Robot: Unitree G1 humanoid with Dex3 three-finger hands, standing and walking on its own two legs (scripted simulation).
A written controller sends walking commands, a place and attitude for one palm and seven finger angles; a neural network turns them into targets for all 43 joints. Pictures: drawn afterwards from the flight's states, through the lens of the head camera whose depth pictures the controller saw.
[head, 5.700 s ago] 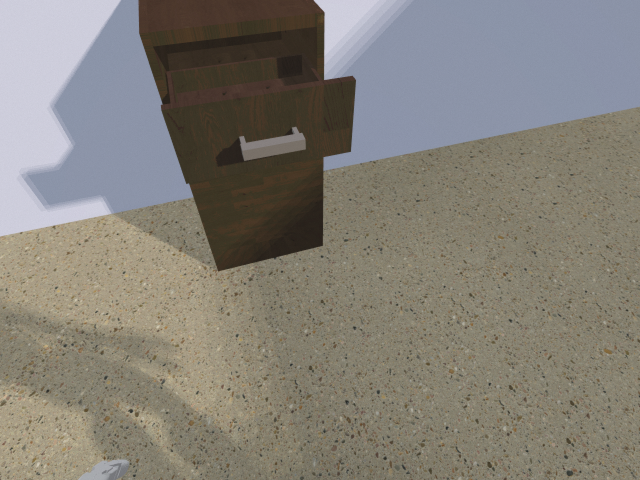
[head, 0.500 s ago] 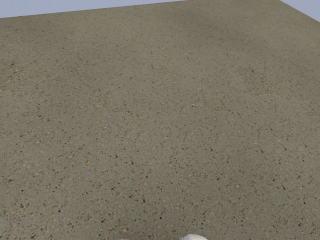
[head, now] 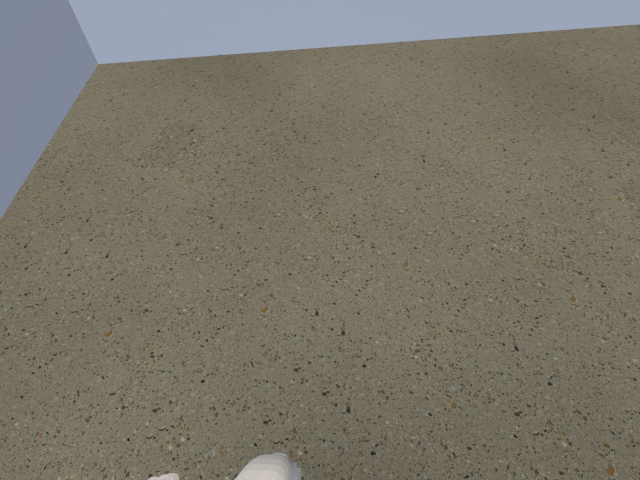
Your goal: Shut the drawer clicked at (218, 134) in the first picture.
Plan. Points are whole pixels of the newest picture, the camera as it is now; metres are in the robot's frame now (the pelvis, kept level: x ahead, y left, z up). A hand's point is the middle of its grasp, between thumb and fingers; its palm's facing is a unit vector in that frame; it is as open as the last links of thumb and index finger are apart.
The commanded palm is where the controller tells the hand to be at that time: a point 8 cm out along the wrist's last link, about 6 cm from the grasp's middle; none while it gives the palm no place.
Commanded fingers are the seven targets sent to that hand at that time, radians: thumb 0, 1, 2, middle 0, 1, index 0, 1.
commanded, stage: turn to face it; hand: left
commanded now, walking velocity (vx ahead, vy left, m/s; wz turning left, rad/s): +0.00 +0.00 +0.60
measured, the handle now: out of the picture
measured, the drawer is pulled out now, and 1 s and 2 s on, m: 0.29 0.29 0.29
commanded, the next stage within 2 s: none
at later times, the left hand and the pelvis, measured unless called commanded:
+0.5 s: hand out of the picture -0.01 +0.28 -0.16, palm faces +0.34 -0.90 -0.27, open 7.4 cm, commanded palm none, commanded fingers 0.00 0.90 0.90 -0.20 -0.30 -0.20 -0.30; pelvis -0.02 +0.04 +0.00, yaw +18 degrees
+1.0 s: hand out of the picture -0.09 +0.21 -0.16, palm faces +0.60 -0.76 -0.25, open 7.4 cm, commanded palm none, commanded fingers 0.00 0.90 0.90 -0.20 -0.30 -0.20 -0.30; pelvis -0.03 +0.01 +0.00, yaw +37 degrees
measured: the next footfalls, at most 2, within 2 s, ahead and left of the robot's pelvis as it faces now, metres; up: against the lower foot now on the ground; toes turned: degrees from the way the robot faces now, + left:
left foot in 0.24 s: +0.01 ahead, +0.15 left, +0.00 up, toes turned +16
right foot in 0.68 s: +0.07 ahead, -0.08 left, +0.00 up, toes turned +23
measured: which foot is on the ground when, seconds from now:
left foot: up 0.00-0.22, down 0.24-0.68, up 0.70-1.00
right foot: down 0.00-0.24, up 0.26-0.66, down 0.68-1.00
